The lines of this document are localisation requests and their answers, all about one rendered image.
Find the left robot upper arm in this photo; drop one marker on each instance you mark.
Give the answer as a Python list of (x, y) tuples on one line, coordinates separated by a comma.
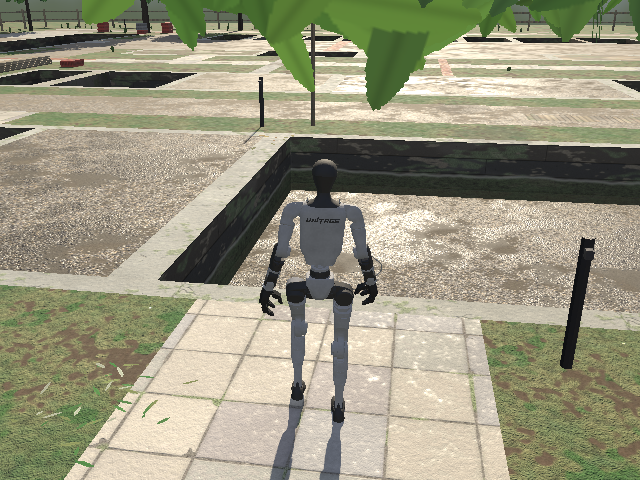
[(290, 211)]

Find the left robot hand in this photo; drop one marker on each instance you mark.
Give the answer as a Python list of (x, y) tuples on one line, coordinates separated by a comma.
[(265, 302)]

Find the right robot hand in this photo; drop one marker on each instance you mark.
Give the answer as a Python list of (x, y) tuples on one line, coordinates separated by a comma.
[(372, 290)]

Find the right robot forearm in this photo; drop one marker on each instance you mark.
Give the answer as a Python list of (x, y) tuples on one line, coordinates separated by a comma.
[(367, 268)]

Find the left robot shin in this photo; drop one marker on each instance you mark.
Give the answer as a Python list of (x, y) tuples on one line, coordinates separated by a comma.
[(297, 354)]

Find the left robot forearm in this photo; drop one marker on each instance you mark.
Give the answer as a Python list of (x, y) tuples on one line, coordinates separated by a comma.
[(273, 271)]

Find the right robot upper arm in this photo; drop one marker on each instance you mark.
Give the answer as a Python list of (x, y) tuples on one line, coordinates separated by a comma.
[(354, 214)]

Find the robot torso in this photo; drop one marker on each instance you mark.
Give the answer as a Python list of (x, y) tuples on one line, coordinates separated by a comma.
[(321, 240)]

